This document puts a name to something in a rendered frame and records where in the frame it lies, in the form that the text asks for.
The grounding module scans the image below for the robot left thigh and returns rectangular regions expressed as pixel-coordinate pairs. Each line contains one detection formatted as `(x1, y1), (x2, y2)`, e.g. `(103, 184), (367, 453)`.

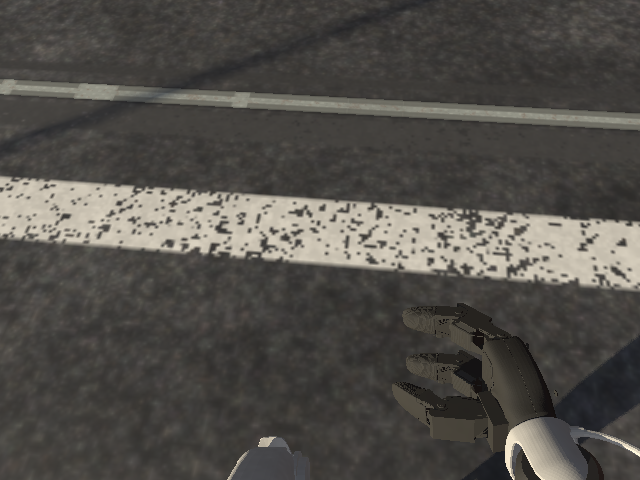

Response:
(227, 447), (310, 480)

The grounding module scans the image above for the robot right forearm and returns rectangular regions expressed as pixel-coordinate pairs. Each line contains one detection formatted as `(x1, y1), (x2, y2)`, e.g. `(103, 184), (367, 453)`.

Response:
(505, 417), (604, 480)

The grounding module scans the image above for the robot left shin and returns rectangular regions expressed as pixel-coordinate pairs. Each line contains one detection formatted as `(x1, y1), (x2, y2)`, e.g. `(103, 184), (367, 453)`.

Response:
(236, 436), (292, 465)

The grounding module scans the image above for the right robot hand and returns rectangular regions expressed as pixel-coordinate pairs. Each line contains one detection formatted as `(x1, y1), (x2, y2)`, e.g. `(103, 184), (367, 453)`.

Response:
(392, 303), (558, 453)

